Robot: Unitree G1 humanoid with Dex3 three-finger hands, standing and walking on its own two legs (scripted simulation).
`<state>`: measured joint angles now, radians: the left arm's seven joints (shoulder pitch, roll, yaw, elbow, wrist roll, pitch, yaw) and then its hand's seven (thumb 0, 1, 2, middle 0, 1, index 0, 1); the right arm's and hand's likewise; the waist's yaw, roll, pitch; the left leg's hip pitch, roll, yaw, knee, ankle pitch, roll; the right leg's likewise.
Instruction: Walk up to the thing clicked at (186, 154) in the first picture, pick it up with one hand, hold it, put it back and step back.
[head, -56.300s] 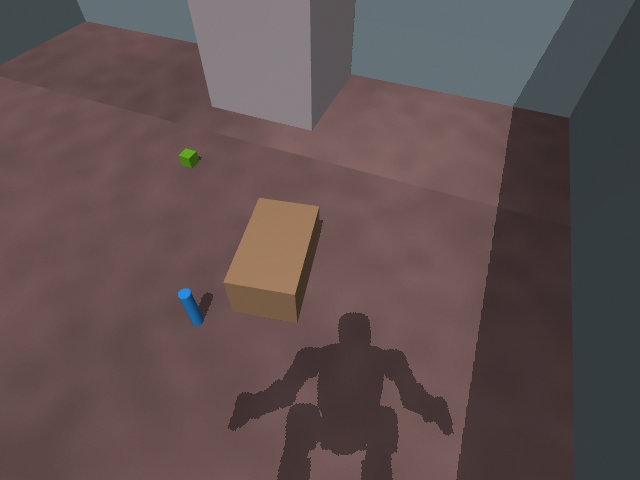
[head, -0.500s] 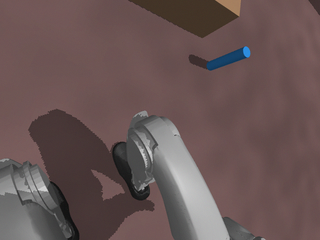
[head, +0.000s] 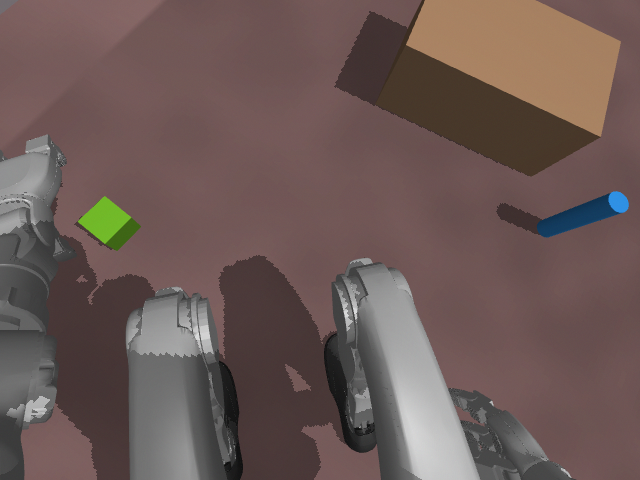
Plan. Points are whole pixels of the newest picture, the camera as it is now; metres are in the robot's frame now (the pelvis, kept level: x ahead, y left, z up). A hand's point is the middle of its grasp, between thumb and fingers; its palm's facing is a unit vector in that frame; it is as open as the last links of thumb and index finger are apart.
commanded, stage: withdraw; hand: left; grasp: from above
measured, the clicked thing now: (111, 224) +0.48 +0.30 -0.33
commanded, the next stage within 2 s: home in 0.28 s
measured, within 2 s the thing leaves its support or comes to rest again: neither
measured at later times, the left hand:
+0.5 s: hand (96, 209) +0.46 +0.27 -0.19, palm faces -0.42 -0.08 -0.91, open 12.6 cm
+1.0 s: hand (57, 272) +0.34 +0.23 +0.01, palm faces -0.22 -0.75 -0.63, open 7.6 cm
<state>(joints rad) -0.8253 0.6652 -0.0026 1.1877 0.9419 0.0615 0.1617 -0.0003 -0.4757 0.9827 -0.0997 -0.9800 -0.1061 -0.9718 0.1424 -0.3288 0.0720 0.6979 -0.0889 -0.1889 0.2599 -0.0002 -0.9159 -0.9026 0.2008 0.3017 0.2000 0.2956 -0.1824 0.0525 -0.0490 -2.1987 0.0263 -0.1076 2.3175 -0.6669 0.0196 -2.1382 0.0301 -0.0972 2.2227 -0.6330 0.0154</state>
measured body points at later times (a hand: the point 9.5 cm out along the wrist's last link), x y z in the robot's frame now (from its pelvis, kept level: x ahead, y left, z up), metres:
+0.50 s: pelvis +0.01 +0.00 -0.01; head +0.25 +0.08 +0.36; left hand +0.48 +0.27 -0.14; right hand +0.05 -0.27 -0.11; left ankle +0.09 +0.12 -0.33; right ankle +0.12 -0.12 -0.33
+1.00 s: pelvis +0.02 -0.01 +0.13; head +0.19 +0.03 +0.55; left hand +0.35 +0.26 +0.04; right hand +0.18 -0.25 +0.01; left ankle +0.09 +0.12 -0.33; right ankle +0.11 -0.12 -0.33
